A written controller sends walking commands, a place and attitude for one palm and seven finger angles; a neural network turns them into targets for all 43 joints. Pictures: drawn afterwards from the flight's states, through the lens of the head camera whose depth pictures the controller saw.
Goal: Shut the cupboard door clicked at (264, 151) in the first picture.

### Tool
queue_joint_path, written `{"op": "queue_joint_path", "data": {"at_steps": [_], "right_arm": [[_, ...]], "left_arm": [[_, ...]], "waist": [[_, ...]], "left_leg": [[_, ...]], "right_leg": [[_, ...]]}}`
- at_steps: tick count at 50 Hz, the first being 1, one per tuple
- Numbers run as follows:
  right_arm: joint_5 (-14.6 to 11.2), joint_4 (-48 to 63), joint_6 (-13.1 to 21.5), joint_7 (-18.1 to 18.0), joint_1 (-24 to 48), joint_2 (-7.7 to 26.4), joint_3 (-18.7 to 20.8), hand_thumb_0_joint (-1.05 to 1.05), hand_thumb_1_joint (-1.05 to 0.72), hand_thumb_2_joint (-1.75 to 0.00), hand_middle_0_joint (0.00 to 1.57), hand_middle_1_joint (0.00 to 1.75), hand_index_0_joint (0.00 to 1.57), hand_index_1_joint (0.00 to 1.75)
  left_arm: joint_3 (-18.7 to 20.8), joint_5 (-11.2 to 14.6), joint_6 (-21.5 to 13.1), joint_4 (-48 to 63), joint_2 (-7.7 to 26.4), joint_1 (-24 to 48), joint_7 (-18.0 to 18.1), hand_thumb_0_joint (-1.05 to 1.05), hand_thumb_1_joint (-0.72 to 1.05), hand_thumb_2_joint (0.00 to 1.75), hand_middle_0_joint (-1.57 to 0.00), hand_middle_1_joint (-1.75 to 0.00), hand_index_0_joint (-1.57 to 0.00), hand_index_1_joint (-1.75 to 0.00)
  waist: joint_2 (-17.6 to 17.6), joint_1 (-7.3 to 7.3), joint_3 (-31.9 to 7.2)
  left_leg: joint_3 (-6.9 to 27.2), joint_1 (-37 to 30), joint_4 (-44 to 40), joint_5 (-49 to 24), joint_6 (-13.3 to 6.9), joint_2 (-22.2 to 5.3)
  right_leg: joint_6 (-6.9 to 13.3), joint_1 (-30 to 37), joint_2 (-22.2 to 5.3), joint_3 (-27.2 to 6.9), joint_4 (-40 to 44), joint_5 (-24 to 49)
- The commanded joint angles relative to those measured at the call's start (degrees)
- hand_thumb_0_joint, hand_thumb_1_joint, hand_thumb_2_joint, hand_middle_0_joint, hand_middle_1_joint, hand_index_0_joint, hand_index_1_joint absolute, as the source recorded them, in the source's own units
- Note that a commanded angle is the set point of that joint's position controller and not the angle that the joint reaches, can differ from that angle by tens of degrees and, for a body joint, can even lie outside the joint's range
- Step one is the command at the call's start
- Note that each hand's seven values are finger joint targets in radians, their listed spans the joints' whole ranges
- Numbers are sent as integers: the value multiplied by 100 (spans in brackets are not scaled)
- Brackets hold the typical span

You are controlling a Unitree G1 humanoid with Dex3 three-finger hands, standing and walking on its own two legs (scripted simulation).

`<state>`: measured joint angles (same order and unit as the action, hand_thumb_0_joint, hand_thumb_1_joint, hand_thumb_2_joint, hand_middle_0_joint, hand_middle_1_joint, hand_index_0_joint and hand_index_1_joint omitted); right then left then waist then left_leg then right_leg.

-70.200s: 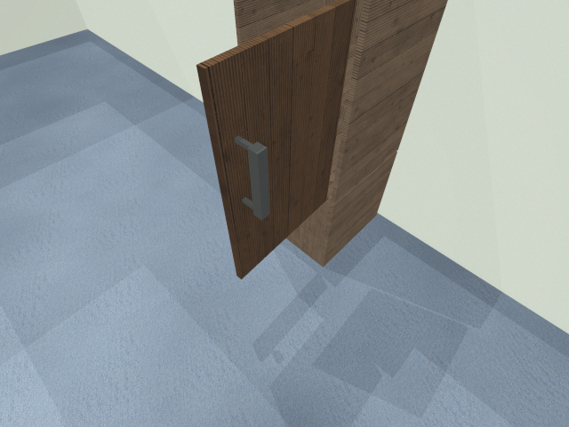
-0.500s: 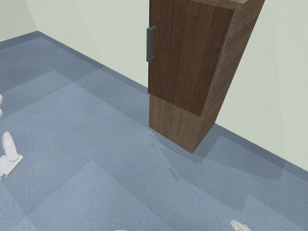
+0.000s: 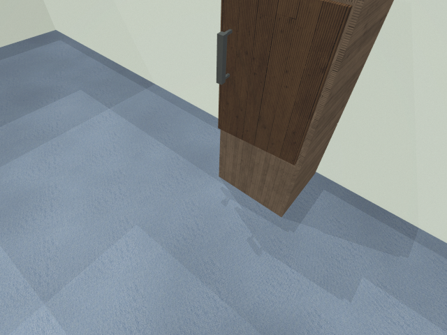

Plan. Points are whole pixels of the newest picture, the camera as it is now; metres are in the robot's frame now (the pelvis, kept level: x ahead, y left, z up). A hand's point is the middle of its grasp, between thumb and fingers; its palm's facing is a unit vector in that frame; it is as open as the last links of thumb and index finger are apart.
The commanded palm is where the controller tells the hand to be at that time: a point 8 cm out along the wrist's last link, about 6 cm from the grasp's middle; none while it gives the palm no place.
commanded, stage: let the arm hang, fingers relaxed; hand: left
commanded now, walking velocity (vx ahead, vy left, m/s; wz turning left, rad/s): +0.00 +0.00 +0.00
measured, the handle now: (225, 57) +0.97 +0.05 +0.02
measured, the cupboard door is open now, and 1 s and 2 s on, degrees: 4 4 4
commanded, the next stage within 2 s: look to check the result in 0.58 s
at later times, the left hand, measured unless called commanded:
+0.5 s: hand out of the picture -0.03 +0.17 -0.18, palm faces +0.02 -0.99 -0.14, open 7.4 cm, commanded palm none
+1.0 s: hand out of the picture -0.04 +0.19 -0.17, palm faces +0.01 -0.98 -0.18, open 7.4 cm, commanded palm none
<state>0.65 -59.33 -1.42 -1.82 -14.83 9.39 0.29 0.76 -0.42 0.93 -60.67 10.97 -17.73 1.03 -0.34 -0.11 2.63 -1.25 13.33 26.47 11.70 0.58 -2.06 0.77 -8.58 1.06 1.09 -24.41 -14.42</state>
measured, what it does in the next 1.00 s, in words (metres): stands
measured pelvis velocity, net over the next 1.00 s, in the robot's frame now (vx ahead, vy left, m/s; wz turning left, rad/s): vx -0.01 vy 0.02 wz -0.03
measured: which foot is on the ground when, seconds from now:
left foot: down 0.00-1.00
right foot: down 0.00-1.00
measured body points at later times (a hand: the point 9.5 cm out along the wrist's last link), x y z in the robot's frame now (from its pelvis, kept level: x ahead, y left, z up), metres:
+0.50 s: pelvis -0.01 +0.02 +0.00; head -0.01 +0.03 +0.45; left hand -0.03 +0.22 -0.16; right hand -0.04 -0.18 -0.16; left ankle +0.03 +0.12 -0.74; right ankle -0.01 -0.11 -0.74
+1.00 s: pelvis -0.01 +0.02 +0.00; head +0.00 +0.02 +0.45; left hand -0.03 +0.24 -0.16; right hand -0.03 -0.20 -0.16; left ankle +0.03 +0.12 -0.74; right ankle -0.01 -0.11 -0.74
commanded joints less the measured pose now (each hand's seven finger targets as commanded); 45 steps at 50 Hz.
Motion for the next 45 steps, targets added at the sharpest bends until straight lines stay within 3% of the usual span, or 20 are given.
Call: {"op": "queue_joint_path", "data": {"at_steps": [1, 19, 34, 45], "right_arm": [[-8, -15, 122, -35, -311, 516, 83, 0, -90, -90, 20, 30, 20, 30], [-10, -472, 130, -62, -814, 225, 71, 0, -90, -90, 20, 30, 20, 30], [-8, -426, 154, -64, -910, 259, 122, 0, -90, -90, 20, 30, 20, 30], [-29, -375, 155, -45, -761, 424, 143, 0, -90, -90, 20, 30, 20, 30]], "left_arm": [[23, -13, -125, -50, 441, -226, 56, 0, 90, 90, -20, -30, -20, -30], [3, -32, -96, -503, 112, -630, 124, 0, 90, 90, -20, -30, -20, -30], [26, -53, -107, -490, 51, -723, 134, 0, 90, 90, -20, -30, -20, -30], [40, -48, -161, -454, 260, -608, 129, 0, 90, 90, -20, -30, -20, -30]], "waist": [[48, 51, -31], [139, 33, 519], [204, 46, 452], [42, 75, 360]], "left_leg": [[288, -405, -598, -464, -165, -363], [340, -68, -970, 398, -209, -310], [458, -22, -1091, 716, -246, -373], [327, -280, -852, 230, -244, -339]], "right_leg": [[141, -249, -585, -539, 782, 480], [102, -481, -512, -492, 655, 31], [86, -560, -462, -474, 500, 33], [120, -634, -517, -577, 635, 50]]}}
